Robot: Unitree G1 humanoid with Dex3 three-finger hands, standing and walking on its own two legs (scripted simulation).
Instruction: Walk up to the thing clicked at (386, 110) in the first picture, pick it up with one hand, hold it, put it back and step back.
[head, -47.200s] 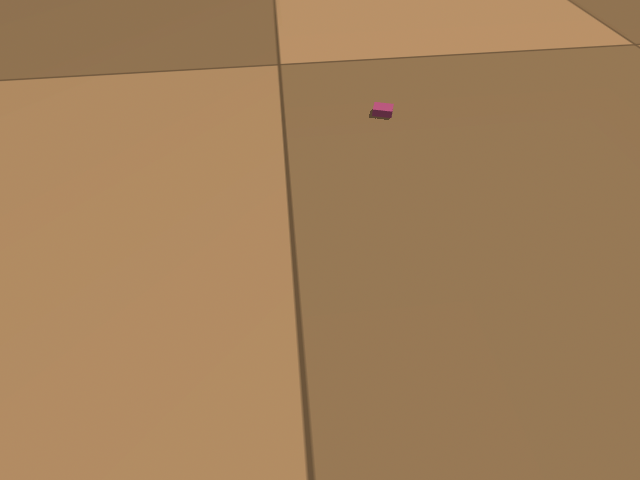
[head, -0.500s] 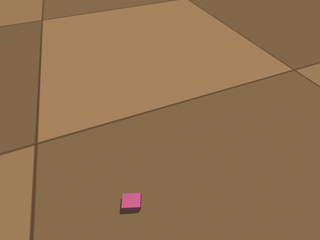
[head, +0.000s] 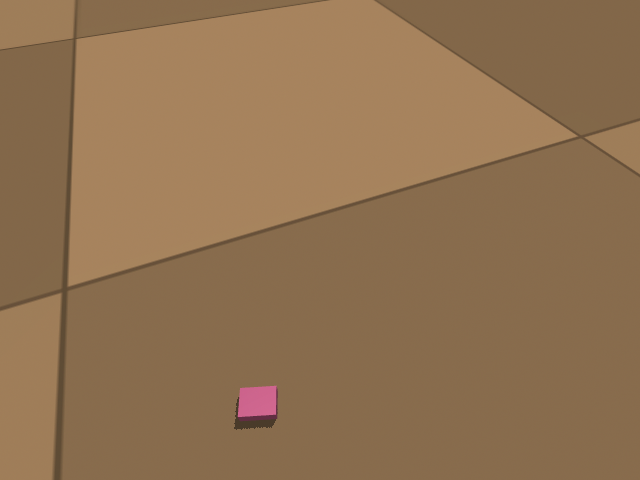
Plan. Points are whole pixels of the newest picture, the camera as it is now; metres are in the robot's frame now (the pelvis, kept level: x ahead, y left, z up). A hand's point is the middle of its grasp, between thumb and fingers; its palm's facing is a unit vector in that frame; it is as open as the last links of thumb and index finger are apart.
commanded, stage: stand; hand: left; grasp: from above
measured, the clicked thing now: (258, 403) +0.46 +0.22 -0.76
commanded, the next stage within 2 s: step back in 0.88 s
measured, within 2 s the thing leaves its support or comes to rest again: neither
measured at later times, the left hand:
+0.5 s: hand out of the picture +0.08 +0.24 -0.16, palm faces +0.01 -0.94 -0.34, open 7.4 cm
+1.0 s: hand out of the picture +0.08 +0.26 -0.16, palm faces +0.00 -0.93 -0.36, open 7.4 cm
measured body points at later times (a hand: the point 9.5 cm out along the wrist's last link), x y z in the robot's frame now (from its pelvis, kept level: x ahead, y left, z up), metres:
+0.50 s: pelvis +0.01 +0.00 +0.00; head +0.01 -0.01 +0.45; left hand +0.08 +0.29 -0.13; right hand +0.08 -0.30 -0.14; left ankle +0.01 +0.13 -0.75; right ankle -0.01 -0.12 -0.75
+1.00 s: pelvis -0.01 +0.00 -0.01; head +0.02 -0.01 +0.44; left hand +0.08 +0.31 -0.13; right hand +0.07 -0.31 -0.14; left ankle +0.01 +0.13 -0.75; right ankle -0.01 -0.12 -0.75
